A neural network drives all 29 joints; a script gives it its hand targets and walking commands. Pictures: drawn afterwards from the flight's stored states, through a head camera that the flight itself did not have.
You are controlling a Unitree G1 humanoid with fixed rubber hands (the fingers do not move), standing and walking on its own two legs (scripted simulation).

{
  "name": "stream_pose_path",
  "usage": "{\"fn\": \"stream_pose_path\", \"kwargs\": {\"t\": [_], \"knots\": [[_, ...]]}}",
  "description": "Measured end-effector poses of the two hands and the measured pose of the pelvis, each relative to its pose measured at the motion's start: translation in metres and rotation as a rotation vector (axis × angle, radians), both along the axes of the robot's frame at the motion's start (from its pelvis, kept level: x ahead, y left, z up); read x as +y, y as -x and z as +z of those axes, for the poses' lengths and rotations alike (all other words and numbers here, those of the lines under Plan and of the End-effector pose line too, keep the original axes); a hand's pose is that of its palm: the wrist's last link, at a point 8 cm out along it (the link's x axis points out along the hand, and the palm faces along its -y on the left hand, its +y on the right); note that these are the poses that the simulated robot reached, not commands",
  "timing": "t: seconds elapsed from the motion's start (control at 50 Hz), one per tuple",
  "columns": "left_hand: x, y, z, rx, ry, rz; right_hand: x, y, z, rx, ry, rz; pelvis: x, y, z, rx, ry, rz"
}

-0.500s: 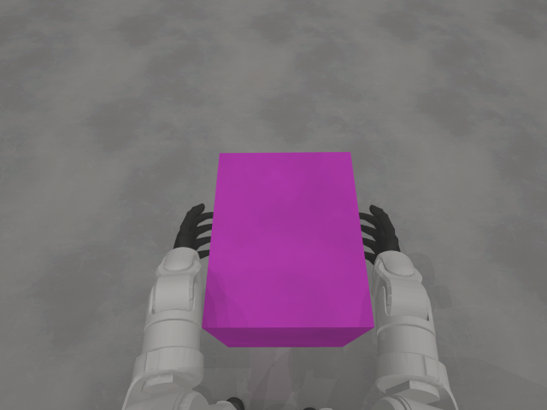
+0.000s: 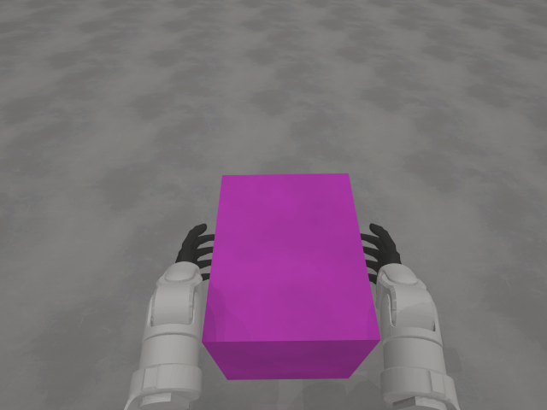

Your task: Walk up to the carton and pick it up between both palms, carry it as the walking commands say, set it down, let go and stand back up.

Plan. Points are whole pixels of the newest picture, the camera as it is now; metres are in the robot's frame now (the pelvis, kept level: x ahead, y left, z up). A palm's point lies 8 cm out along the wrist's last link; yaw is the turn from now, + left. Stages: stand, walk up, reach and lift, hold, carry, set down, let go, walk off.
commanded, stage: reach and lift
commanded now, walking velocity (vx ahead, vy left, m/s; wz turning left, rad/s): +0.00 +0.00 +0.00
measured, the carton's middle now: (286, 278) +0.33 -0.01 -0.02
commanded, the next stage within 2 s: hold in 1.04 s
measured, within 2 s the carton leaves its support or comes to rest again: neither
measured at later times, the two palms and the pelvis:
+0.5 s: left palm (183, 276) +0.30 +0.15 +0.05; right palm (384, 274) +0.30 -0.15 +0.05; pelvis +0.00 +0.00 +0.00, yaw +0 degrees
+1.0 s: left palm (183, 282) +0.29 +0.15 +0.05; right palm (386, 279) +0.29 -0.15 +0.05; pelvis +0.00 +0.00 +0.00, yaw +0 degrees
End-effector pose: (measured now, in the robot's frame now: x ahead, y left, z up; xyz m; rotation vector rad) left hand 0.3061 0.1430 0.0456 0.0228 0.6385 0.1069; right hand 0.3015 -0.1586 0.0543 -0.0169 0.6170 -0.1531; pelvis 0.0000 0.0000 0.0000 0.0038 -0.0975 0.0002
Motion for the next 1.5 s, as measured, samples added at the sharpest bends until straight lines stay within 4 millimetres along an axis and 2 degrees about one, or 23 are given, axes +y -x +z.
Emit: {"fn": "stream_pose_path", "kwargs": {"t": [0.28,0.62,0.9,1.2,1.5], "knots": [[0.001,0.009,0.001,0.028,-0.016,-0.001,0.001,0.007,0.000,0.029,0.009,0.015,-0.001,-0.002,0.000,-0.037,0.000,0.000],[0.006,0.012,0.002,0.026,-0.019,0.019,0.006,0.003,0.001,0.026,0.009,0.035,-0.002,-0.003,0.000,-0.036,0.002,0.004],[0.005,0.016,0.000,0.030,-0.030,0.004,0.005,0.009,-0.001,0.030,0.016,0.035,-0.002,-0.005,0.000,-0.039,0.002,0.003],[0.004,0.025,0.000,0.032,-0.033,0.003,0.004,0.017,-0.001,0.031,0.015,0.036,-0.002,-0.001,0.000,-0.050,0.002,0.003],[0.006,0.025,0.000,0.030,-0.027,0.008,0.006,0.017,-0.001,0.028,0.013,0.035,-0.001,0.003,-0.002,-0.033,0.002,0.002]]}}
